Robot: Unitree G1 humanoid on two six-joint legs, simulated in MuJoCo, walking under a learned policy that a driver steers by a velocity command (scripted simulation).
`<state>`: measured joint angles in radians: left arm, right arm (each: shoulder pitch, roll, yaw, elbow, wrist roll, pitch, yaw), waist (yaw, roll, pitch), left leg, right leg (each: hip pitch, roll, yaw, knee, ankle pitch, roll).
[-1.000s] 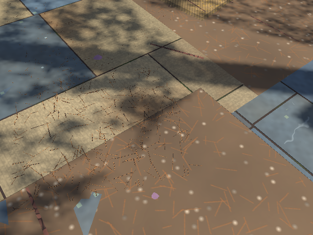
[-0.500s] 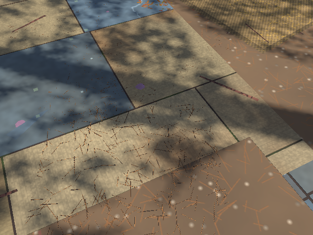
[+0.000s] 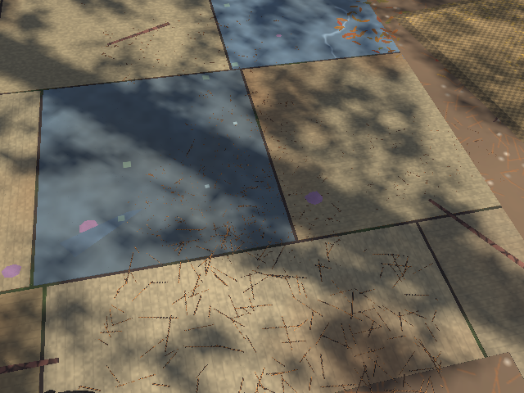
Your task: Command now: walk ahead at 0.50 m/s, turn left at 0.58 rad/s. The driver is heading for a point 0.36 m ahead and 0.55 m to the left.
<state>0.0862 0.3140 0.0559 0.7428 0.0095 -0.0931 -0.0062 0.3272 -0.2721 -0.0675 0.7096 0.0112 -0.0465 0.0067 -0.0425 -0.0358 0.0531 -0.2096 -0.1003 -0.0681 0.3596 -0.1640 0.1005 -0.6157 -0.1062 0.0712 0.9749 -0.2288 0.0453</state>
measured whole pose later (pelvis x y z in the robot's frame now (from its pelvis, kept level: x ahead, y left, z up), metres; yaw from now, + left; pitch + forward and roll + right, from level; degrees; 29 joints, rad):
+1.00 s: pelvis +0.52 +0.12 +0.00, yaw +35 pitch +1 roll -1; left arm 0.11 0.32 0.05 0.72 0.01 -0.09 -0.01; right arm 0.32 -0.28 -0.07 0.67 0.01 -0.04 0.01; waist -0.04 -0.04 0.06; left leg -0.22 -0.11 -0.07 0.37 -0.17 0.10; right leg -0.62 -0.11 0.07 1.00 -0.24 0.05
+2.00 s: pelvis +0.86 +0.51 +0.00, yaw +71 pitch +2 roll -1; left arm 0.09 0.33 0.05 0.70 0.01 -0.07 0.01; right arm 0.26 -0.30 -0.07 0.66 0.00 -0.03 0.01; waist -0.03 -0.03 0.09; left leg -0.27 -0.11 -0.07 0.41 -0.15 0.09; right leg -0.63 -0.08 0.06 1.03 -0.32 0.07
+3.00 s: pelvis +0.92 +0.65 -0.01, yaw +91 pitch +1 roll -1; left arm 0.15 0.29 0.06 0.76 0.01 0.01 0.05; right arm 0.18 -0.32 -0.09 0.71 0.02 0.07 -0.03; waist 0.01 0.00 0.06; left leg -0.46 0.00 -0.03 1.03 -0.52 -0.04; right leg -0.28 -0.08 -0.15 0.51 -0.23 0.01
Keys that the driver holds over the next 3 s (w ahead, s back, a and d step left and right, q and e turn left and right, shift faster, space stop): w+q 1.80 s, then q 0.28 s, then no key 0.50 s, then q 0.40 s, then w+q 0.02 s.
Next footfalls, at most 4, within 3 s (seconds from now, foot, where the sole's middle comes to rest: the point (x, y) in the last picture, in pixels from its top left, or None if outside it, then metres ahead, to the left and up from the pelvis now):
0.24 right None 0.34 -0.14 -0.78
0.76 left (170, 368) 0.52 0.20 -0.78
1.26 right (176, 247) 0.88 0.21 -0.78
1.76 left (36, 265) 0.82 0.59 -0.78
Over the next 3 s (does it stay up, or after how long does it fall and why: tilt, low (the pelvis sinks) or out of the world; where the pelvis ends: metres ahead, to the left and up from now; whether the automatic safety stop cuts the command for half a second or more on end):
stays up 0.92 0.65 -0.01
